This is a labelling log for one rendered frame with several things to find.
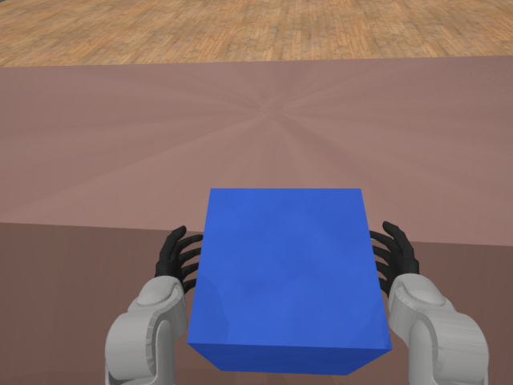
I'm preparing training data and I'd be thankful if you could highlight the carton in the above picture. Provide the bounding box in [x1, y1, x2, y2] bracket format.
[187, 188, 393, 375]

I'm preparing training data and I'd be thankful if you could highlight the robot left hand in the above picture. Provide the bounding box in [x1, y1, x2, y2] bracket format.
[155, 225, 203, 294]

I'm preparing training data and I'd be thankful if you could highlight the robot right hand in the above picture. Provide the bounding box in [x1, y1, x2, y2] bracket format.
[370, 221, 419, 299]

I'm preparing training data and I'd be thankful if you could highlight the robot right forearm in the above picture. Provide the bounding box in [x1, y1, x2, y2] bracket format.
[388, 274, 489, 385]

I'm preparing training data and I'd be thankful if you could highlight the robot left forearm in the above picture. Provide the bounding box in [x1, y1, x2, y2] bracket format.
[105, 276, 188, 385]

